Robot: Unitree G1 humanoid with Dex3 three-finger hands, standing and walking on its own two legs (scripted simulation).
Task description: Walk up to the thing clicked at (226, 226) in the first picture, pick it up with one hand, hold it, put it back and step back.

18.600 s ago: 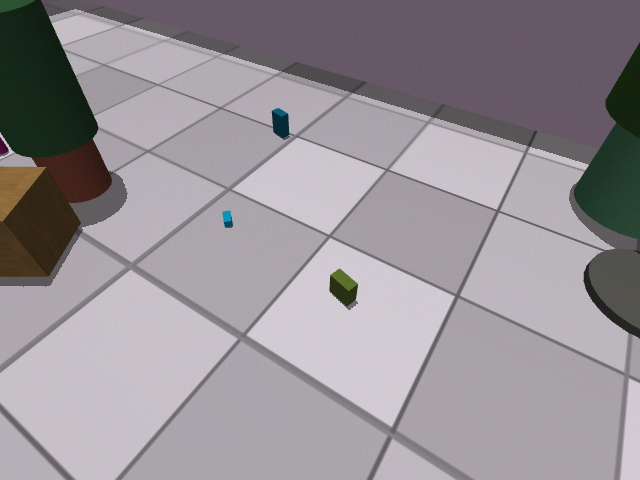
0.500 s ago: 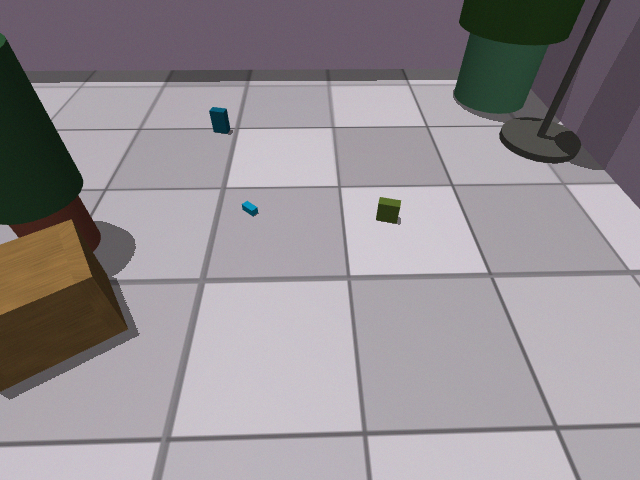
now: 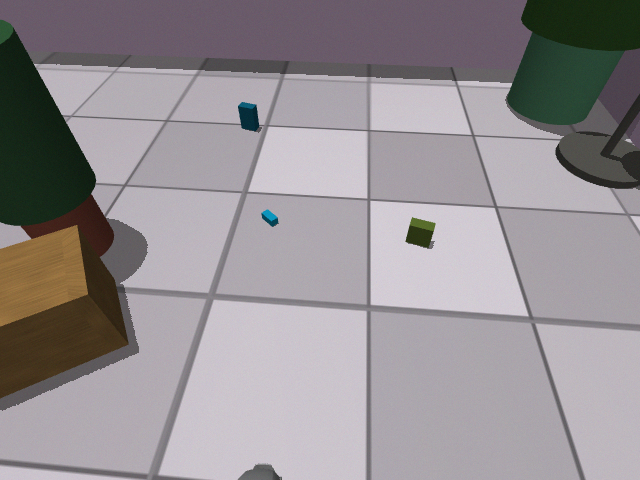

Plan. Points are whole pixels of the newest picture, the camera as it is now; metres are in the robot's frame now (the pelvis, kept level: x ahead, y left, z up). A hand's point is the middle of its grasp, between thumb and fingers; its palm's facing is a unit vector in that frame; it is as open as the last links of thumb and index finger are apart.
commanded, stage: walk up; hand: left
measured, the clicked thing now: (269, 217) +1.29 +0.26 -0.75
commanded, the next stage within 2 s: none
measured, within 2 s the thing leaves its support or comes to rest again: neither
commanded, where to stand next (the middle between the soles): +0.89 +0.03 m, yaw -3 degrees
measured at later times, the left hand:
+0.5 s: hand (168, 340) +0.37 +0.28 -0.13, palm faces -0.08 -0.91 -0.40, open 7.4 cm
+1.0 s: hand (165, 291) +0.49 +0.33 -0.16, palm faces -0.03 -0.93 -0.37, open 7.4 cm
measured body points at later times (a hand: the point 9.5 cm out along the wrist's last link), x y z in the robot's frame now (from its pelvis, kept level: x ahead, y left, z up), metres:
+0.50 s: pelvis +0.27 +0.00 -0.02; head +0.27 -0.02 +0.43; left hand +0.37 +0.32 -0.10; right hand +0.30 -0.33 -0.13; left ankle +0.16 +0.14 -0.73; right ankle +0.40 -0.13 -0.73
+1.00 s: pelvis +0.47 +0.04 -0.02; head +0.48 +0.06 +0.43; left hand +0.49 +0.37 -0.14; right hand +0.56 -0.29 -0.10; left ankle +0.55 +0.15 -0.73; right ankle +0.40 -0.12 -0.71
